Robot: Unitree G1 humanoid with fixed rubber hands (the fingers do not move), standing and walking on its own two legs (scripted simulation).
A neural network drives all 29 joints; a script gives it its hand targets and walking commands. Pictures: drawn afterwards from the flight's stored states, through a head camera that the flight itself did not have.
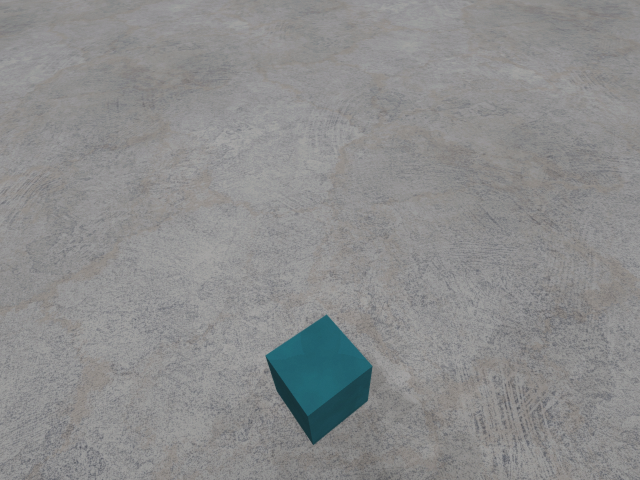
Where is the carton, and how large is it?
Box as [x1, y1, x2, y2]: [265, 315, 371, 444]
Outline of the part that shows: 327,315 325,315 265,355 277,391 313,444 367,400 371,373 371,365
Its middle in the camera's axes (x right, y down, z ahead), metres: +0.00 +0.39 +1.13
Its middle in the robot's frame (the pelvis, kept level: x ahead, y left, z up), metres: +0.53 +0.05 -0.63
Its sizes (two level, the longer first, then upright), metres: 0.210 0.200 0.250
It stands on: the floor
